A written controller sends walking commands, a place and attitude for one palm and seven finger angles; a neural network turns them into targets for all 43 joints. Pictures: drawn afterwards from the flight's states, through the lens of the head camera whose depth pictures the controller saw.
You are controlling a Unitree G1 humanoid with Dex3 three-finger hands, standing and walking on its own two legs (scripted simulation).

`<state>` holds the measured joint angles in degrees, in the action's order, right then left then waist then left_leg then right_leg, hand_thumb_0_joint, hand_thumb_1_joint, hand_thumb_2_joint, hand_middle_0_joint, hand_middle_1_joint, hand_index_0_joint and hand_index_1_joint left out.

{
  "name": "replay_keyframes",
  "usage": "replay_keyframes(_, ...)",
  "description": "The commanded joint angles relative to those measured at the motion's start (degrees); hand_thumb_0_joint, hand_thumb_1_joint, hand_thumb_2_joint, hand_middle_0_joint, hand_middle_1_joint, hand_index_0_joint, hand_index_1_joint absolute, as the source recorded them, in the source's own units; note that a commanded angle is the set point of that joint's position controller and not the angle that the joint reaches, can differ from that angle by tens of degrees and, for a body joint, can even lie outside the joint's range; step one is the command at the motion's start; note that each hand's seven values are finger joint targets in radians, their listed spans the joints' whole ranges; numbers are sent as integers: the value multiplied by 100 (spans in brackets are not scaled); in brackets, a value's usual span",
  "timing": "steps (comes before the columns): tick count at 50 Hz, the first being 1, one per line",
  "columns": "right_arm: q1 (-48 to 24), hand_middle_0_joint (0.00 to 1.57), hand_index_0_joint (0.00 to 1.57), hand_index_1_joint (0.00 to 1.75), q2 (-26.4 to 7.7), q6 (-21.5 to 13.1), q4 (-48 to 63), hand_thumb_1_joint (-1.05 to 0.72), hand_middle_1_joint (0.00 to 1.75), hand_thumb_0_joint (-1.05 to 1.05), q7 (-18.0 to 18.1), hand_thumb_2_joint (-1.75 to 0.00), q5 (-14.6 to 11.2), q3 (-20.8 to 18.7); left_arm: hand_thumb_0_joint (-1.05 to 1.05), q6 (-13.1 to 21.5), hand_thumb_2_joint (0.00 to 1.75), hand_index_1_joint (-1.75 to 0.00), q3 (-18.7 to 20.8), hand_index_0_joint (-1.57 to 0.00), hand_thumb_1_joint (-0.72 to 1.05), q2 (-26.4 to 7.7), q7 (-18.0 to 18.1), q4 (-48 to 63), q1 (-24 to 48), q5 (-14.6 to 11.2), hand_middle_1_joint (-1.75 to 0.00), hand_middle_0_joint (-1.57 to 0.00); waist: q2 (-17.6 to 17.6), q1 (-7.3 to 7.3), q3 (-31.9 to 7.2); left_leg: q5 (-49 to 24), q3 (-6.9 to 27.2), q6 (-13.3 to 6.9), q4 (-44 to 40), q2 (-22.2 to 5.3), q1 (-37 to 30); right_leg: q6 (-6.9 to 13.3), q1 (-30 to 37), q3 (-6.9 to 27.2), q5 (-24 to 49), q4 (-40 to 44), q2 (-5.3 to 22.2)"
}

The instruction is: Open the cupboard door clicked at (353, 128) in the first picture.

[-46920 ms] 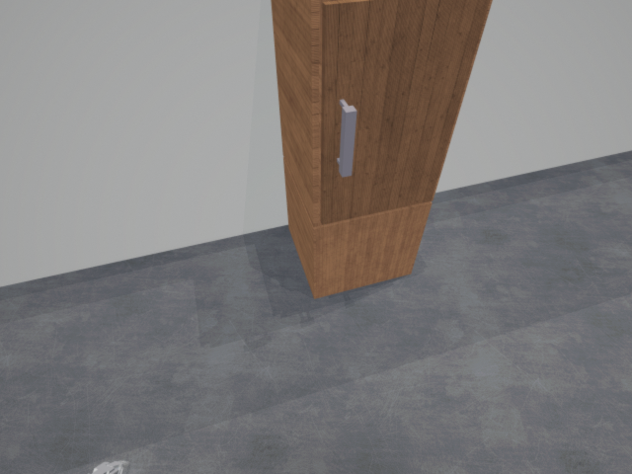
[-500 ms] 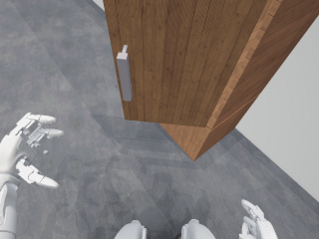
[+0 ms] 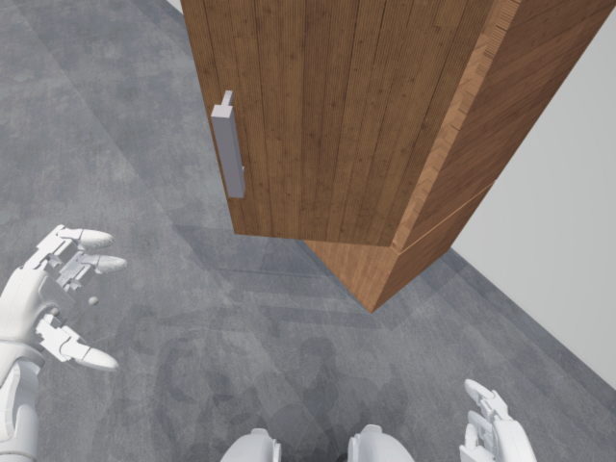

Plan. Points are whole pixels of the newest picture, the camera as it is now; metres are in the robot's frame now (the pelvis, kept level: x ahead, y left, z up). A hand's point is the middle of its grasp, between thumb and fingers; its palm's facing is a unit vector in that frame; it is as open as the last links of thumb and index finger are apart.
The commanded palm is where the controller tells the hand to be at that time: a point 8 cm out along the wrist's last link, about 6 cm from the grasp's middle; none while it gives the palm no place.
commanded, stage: move the hooked fingers beside the handle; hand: left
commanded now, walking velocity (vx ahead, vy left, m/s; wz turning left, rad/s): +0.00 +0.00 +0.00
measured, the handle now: (233, 147) +0.57 +0.16 +0.03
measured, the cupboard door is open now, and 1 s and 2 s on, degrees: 47 47 47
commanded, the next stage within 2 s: none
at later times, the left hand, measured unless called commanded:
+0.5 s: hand (128, 251) +0.35 +0.25 +0.05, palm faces -0.04 -1.00 -0.03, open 14.0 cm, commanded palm +0.33 +0.30 +0.05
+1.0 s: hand (156, 205) +0.43 +0.24 +0.04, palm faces -0.04 -1.00 -0.02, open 14.0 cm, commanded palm +0.42 +0.29 +0.04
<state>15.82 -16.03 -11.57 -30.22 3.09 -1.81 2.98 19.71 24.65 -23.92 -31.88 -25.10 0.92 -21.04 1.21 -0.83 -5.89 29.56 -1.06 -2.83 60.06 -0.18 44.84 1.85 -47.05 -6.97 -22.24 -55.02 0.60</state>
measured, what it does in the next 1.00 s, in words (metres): stands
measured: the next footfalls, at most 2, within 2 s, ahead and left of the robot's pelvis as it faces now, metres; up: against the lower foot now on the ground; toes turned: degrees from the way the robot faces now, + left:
none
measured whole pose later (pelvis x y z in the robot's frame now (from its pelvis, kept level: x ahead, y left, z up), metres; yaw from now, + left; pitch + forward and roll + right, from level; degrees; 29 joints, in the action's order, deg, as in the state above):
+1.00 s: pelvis +0.00 +0.00 -0.01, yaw -2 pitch +20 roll -2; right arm 19.6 -16.6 -2.9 -33.6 2.4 -1.3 2.6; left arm 22.5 25.8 -29.5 -27.7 -54.9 33.5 -12.6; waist 0.6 -5.2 -6.6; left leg 30.3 -2.3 -2.9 62.5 -1.0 52.5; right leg 2.0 -55.5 -5.7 -22.3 -57.6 -0.2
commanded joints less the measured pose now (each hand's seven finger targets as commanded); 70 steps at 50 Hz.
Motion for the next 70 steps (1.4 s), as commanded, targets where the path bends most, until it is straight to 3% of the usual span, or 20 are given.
replay_keyframes(1, 24, 20, 20, 30, -900, -284, 703, -90, 30, 0, 78, -90, -25, -419, 0, 350, 30, -120, 584, -30, -50, -1485, -12, 1050, 918, -206, -120, -30, 281, 20, -1640, -1780, 375, 215, -1003, 37, -452, 17, 1474, 511, 789, 560, -140)
replay_keyframes(4, 11, 20, 20, 30, -908, -286, 624, -90, 30, 0, 127, -90, -25, -391, 0, 355, 30, -120, 422, -30, -50, -1415, -32, 950, 1540, -205, -120, -30, 343, -116, -1436, -1605, 366, 193, -904, 28, -317, 30, 1264, 541, 678, 532, -153)
replay_keyframes(6, 50, 20, 20, 30, -940, -271, 535, -90, 30, 0, 169, -90, -34, -390, 0, 366, 30, -120, 550, -30, -50, -1653, -35, 693, 1892, -117, -120, -30, 333, -140, -1494, -1459, 364, 184, -860, 21, -221, 10, 1235, 599, 538, 529, -120)
replay_keyframes(7, 51, 20, 20, 30, -909, -286, 541, -90, 30, 0, 176, -90, -43, -389, 0, 379, 30, -120, 355, -30, -50, -1465, -53, 718, 2019, -93, -120, -30, 429, -155, -1541, -1473, 374, 186, -877, 20, -309, 9, 1160, 574, 544, 507, -118)
replay_keyframes(10, 151, 20, 20, 30, -929, -279, 498, -90, 30, 0, 180, -90, -32, -397, 0, 353, 30, -120, 373, -30, -50, -1594, -63, 623, 2184, -27, -120, -30, 460, -114, -1856, -1766, 385, 203, -853, 11, -463, 23, 1241, 566, 808, 444, -126)
replay_keyframes(19, 248, 20, 20, 30, -939, -79, 551, -90, 30, 0, 98, -90, -21, -398, 0, 289, 30, -120, 592, -30, -50, -1855, 146, 103, 2470, 69, -120, -30, 334, -16, -2030, -1928, 327, 201, -873, 10, -244, 29, 1520, 606, 1043, 395, -125)
replay_keyframes(22, 311, 20, 20, 30, -942, 28, 477, -90, 30, 0, 82, -90, -40, -406, 0, 292, 30, -120, 511, -30, -50, -1791, 197, -177, 2760, 152, -120, -30, 189, -145, -1879, -1739, 275, 172, -868, -4, -92, -28, 1400, 640, 980, 446, -109)
replay_keyframes(24, 327, 20, 20, 30, -948, 56, 494, -90, 30, 0, 75, -90, -37, -407, 0, 340, 30, -120, 418, -30, -50, -1743, 219, -191, 2996, 182, -120, -30, 388, -157, -1845, -1693, 294, 175, -875, -1, -124, 12, 1282, 631, 885, 414, -129)
replay_keyframes(31, 574, 20, 20, 30, -974, 224, 268, -90, 30, 0, 86, -90, -25, -444, 0, 485, 30, -120, 265, -30, -50, -1762, 378, -653, 3932, 404, -120, -30, 370, -311, -2074, -1770, 337, 183, -836, -31, -300, -23, 1037, 614, 946, 365, -130)
replay_keyframes(36, 685, 20, 20, 30, -997, 386, 197, -90, 30, 0, 67, -90, 17, -424, 0, 548, 30, -120, 574, -30, -50, -2194, 447, -1134, 4255, 538, -120, -30, 406, -244, -2304, -1938, 287, 172, -757, -15, -130, -10, 1290, 667, 1218, 285, -131)
replay_keyframes(40, 787, 20, 20, 30, -987, 511, 215, -90, 30, 0, 24, -90, 30, -437, 0, 572, 30, -120, 537, -30, -50, -2124, 407, -1362, 4318, 564, -120, -30, 385, -254, -2479, -2264, 258, 162, -693, -39, -222, -15, 1332, 676, 1521, 249, -168)
replay_keyframes(44, 844, 20, 20, 30, -1003, 614, 168, -90, 30, 0, 13, -90, 20, -435, 0, 604, 30, -120, 301, -30, -50, -1980, 392, -1638, 4858, 616, -120, -30, 458, -403, -2288, -2223, 319, 160, -668, -56, -238, 4, 987, 612, 1389, 213, -191)
replay_keyframes(48, 971, 20, 20, 30, -1048, 738, 75, -90, 30, 0, -6, -90, 53, -458, 0, 651, 30, -120, 419, -30, -50, -2172, 455, -1944, 5203, 720, -120, -30, 345, -432, -2431, -2107, 331, 152, -617, -66, -206, -28, 915, 622, 1300, 216, -180)
replay_keyframes(50, 1028, 20, 20, 30, -1055, 793, 29, -90, 30, 0, -4, -90, 78, -448, 0, 725, 30, -120, 423, -30, -50, -2289, 478, -1926, 5571, 779, -120, -30, 535, -464, -2622, -2343, 377, 183, -573, -78, -372, -16, 840, 608, 1395, 145, -198)
replay_keyframes(54, 1086, 20, 20, 30, -1083, 899, -45, -90, 30, 0, -8, -90, 93, -427, 0, 772, 30, -120, 437, -30, -50, -2415, 552, -2243, 5959, 852, -120, -30, 471, -566, -2457, -2304, 435, 180, -517, -90, -307, -2, 637, 560, 1296, 123, -221)
replay_keyframes(57, 1156, 20, 20, 30, -1100, 991, -94, -90, 30, 0, -25, -90, 121, -417, 0, 771, 30, -120, 366, -30, -50, -2436, 606, -2381, 6176, 973, -120, -30, 738, -588, -2634, -2401, 499, 239, -512, -110, -495, -11, 456, 531, 1219, 91, -207)
replay_keyframes(60, 1217, 20, 20, 30, -1106, 1068, -129, -90, 30, 0, -47, -90, 136, -406, 0, 745, 30, -120, 166, -30, -50, -2243, 646, -2594, 6457, 1008, -120, -30, 701, -731, -2582, -2501, 531, 248, -458, -137, -581, -26, 212, 500, 1188, 95, -239)
replay_keyframes(62, 1280, 20, 20, 30, -1156, 1129, -139, -90, 30, 0, -38, -90, 151, -391, 0, 708, 30, -120, 421, -30, -50, -2611, 724, -2851, 6548, 1082, -120, -30, 543, -739, -2560, -2272, 532, 211, -439, -119, -278, -33, 321, 520, 1147, 74, -230)
replay_keyframes(66, 1372, 20, 20, 30, -1170, 1218, -108, -90, 30, 0, -63, -90, 186, -350, 0, 720, 30, -120, 544, -30, -50, -2915, 780, -2952, 6849, 1198, -120, -30, 747, -762, -2794, -2345, 526, 203, -358, -112, -231, -24, 379, 543, 1247, 9, -251)
replay_keyframes(70, 1487, 20, 20, 30, -1177, 1321, -107, -90, 30, 0, -92, -90, 214, -335, 0, 721, 30, -120, 517, -30, -50, -2976, 760, -3023, 7017, 1268, -120, -30, 916, -815, -2973, -2656, 545, 221, -266, -146, -351, -19, 294, 531, 1426, -45, -273)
